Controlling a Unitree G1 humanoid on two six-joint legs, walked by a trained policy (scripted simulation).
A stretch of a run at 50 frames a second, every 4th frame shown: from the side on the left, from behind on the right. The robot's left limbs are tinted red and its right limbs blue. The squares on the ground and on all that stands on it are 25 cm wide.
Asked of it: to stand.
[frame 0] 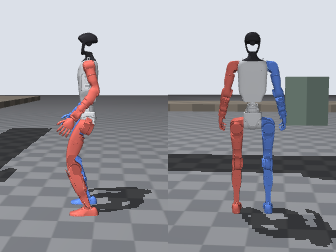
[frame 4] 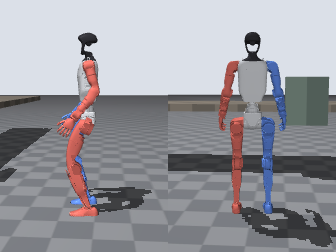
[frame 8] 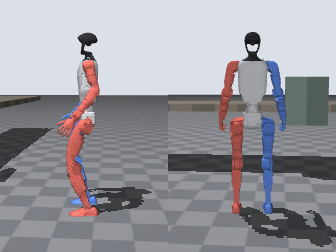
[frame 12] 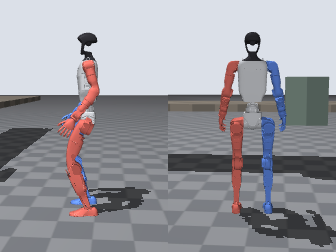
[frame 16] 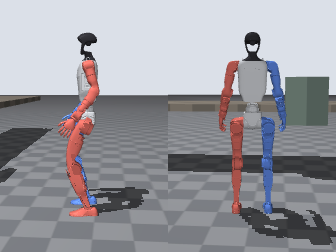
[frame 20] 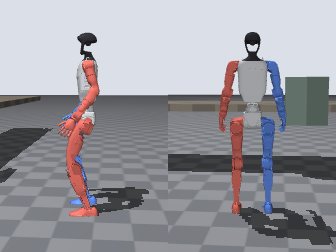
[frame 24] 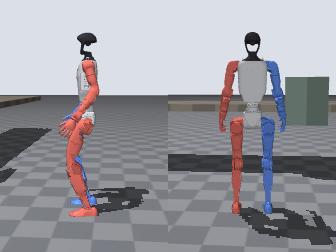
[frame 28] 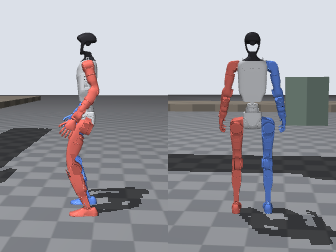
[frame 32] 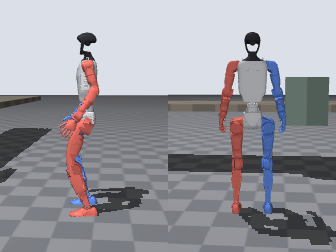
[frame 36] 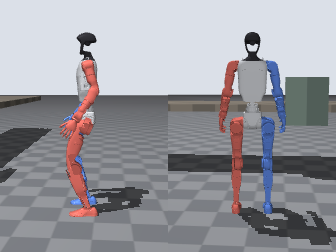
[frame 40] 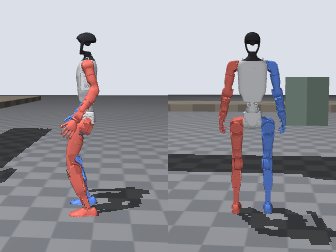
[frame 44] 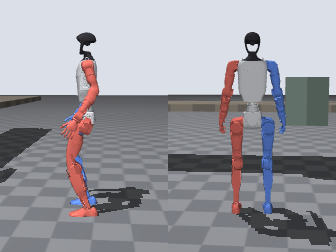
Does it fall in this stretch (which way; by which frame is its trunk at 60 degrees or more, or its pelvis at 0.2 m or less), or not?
no
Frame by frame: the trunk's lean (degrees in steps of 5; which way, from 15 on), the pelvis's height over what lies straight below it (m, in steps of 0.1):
0: 0, 0.8
4: 0, 0.8
8: 0, 0.8
12: 0, 0.8
16: 0, 0.8
20: 0, 0.8
24: 0, 0.8
28: 0, 0.8
32: 0, 0.8
36: 0, 0.8
40: 0, 0.8
44: 0, 0.8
